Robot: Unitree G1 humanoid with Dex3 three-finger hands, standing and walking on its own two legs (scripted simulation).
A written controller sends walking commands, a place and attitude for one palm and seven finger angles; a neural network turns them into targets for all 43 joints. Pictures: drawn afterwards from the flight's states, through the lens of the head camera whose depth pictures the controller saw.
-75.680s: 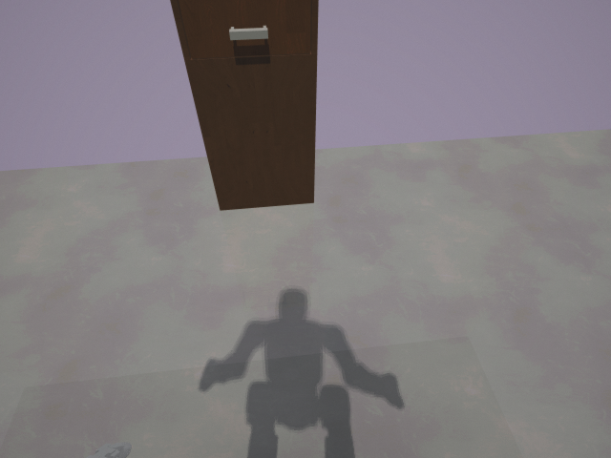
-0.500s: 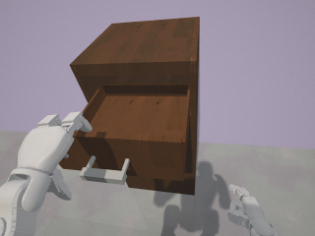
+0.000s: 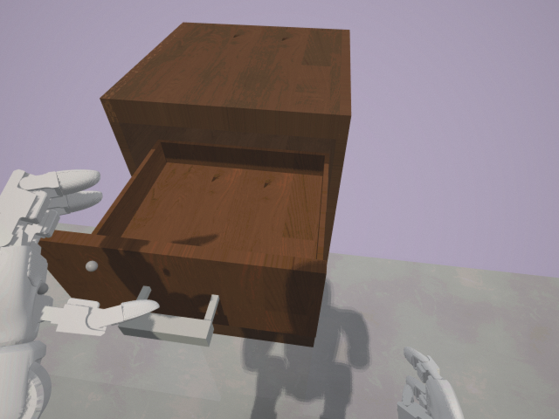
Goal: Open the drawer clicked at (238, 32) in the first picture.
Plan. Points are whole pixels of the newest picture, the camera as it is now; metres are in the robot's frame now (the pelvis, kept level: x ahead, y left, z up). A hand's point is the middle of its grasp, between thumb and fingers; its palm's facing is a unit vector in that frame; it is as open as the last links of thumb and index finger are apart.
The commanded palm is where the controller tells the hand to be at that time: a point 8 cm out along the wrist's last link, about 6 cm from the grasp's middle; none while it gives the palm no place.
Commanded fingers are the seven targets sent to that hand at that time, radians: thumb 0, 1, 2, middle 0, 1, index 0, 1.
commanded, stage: draw the hand back to the body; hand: left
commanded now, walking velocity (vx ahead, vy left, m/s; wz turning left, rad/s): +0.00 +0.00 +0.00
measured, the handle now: (173, 312) +0.24 +0.19 +0.04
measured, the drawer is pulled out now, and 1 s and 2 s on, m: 0.29 0.29 0.29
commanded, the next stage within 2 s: step back with the hand held close in 0.68 s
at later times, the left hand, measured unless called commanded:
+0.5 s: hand (65, 260) +0.20 +0.24 +0.21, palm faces +0.46 -0.80 -0.39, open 8.5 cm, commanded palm +0.14 +0.28 +0.23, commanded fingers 0.00 0.90 0.90 -0.20 -0.30 -0.20 -0.30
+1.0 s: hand (69, 268) +0.19 +0.23 +0.21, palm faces +0.40 -0.78 -0.47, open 7.5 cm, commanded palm +0.12 +0.28 +0.23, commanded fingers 0.00 0.90 0.90 -0.20 -0.30 -0.20 -0.30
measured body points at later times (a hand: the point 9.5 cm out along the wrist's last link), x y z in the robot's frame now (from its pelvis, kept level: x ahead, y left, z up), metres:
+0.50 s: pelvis +0.01 +0.00 +0.00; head +0.00 -0.02 +0.45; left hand +0.17 +0.28 +0.23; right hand +0.22 -0.21 -0.08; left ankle -0.01 +0.12 -0.74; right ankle +0.00 -0.11 -0.74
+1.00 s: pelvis -0.01 +0.00 +0.00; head -0.01 -0.03 +0.45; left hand +0.16 +0.27 +0.24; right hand +0.17 -0.24 -0.09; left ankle -0.01 +0.12 -0.74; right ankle +0.00 -0.11 -0.74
